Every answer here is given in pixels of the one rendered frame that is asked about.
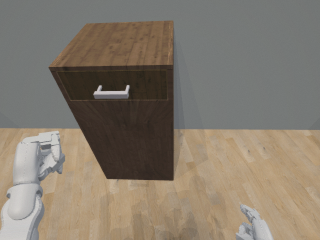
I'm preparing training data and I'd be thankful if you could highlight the drawer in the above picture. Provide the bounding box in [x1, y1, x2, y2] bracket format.
[57, 69, 168, 100]

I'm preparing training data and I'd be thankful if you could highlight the handle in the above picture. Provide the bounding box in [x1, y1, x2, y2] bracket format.
[93, 85, 130, 99]

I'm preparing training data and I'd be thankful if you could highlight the left robot forearm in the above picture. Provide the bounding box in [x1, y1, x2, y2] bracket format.
[0, 183, 45, 240]

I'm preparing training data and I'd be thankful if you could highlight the right robot hand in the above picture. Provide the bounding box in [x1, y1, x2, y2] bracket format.
[235, 204, 274, 240]

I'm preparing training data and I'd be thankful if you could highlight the cabinet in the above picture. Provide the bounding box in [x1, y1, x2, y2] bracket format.
[48, 20, 174, 181]

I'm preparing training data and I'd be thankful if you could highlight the left robot hand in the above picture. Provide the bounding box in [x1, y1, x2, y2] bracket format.
[13, 131, 65, 186]

